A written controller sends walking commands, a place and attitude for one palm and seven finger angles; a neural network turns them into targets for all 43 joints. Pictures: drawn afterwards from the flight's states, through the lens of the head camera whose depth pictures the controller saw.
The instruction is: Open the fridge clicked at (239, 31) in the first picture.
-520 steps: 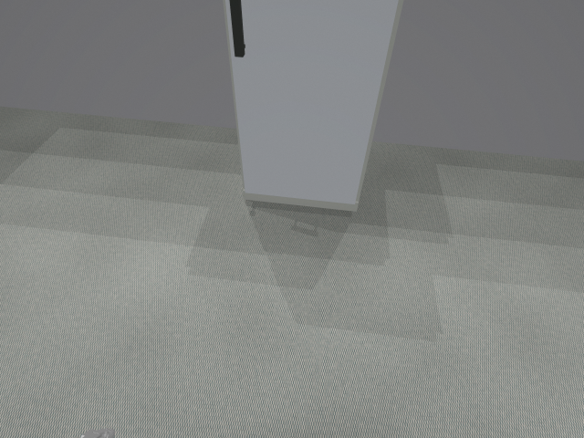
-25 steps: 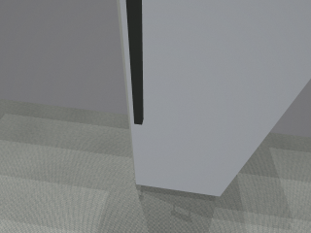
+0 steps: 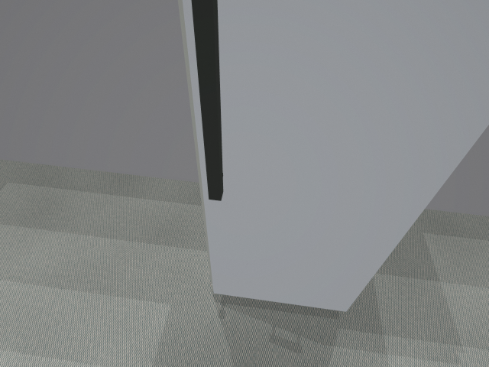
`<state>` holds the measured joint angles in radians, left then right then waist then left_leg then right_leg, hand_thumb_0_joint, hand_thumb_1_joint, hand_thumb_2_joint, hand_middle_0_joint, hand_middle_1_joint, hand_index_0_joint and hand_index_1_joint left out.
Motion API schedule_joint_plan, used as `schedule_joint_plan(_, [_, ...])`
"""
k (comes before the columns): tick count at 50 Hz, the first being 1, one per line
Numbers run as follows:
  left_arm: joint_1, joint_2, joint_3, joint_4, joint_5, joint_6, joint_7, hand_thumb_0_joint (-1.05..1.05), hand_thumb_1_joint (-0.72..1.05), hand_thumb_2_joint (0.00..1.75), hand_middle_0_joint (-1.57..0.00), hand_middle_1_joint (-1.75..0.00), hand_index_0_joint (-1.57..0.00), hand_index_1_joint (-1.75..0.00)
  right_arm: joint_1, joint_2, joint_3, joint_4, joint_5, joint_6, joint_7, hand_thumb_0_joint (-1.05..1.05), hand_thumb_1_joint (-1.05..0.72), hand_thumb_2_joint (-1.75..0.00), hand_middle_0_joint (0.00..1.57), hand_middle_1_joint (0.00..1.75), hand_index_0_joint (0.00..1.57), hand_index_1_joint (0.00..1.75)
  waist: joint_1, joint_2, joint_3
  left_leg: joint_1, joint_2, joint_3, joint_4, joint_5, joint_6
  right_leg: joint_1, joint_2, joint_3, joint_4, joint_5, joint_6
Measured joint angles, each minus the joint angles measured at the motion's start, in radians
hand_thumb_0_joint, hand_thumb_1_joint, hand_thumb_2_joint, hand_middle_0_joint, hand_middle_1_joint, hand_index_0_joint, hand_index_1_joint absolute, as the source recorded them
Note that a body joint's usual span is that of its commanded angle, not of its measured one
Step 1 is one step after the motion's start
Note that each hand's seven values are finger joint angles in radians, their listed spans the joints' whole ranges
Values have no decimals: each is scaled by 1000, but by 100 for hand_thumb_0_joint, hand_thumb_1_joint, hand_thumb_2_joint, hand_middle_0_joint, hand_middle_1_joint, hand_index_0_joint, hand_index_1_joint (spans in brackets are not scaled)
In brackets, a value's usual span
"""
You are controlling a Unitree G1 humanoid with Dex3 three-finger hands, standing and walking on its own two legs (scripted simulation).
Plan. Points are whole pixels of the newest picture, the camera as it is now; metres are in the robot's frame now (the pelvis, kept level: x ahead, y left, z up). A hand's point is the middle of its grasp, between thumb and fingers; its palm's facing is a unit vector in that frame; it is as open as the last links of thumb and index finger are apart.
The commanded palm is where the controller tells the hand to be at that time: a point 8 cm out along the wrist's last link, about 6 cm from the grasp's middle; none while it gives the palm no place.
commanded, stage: look again from close up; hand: left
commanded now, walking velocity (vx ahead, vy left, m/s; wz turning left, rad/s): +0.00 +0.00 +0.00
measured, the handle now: (214, 115) +0.49 +0.09 +0.18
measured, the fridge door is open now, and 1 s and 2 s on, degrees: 0 0 0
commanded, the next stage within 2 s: none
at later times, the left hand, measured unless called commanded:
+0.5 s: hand out of the picture +0.07 +0.23 -0.16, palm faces -0.03 -0.95 -0.30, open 7.3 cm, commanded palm none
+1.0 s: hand out of the picture +0.08 +0.23 -0.16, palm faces -0.02 -0.95 -0.31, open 7.3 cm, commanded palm none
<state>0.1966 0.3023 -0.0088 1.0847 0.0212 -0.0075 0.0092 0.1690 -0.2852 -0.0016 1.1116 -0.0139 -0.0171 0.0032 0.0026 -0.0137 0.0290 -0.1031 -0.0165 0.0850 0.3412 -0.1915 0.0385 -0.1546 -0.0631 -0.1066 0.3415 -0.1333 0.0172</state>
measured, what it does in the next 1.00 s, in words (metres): stands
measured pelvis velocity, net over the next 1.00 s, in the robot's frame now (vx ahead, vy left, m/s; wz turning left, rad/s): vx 0.02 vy -0.01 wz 0.00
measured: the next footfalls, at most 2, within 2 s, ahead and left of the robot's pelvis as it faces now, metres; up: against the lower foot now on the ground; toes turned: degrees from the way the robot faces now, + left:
none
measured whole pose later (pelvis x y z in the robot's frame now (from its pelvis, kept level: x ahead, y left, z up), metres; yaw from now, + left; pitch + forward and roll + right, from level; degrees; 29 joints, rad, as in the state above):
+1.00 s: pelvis +0.02 -0.01 +0.00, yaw +0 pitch -2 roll +0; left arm 0.17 0.33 -0.01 1.11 0.02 -0.01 0.00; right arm 0.15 -0.31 0.01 1.12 -0.02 -0.02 0.00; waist 0.01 -0.01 0.02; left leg -0.06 0.00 0.07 0.29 -0.19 0.02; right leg -0.11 -0.04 -0.12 0.30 -0.14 0.00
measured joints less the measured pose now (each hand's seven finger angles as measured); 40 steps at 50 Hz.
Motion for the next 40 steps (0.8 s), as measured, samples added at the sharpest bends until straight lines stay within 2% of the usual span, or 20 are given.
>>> schedule_joint_plan(40, [-26, 20, 1, 16, -2, -6, -7, 0, 91, 90, -20, -30, -20, -30, -26, -24, 8, 8, -2, -5, -3, 1, -90, -90, 20, 30, 20, 30, 2, 1, -9, 35, 16, -11, -41, -2, -19, 36, 19, -11, -38, -9, -13])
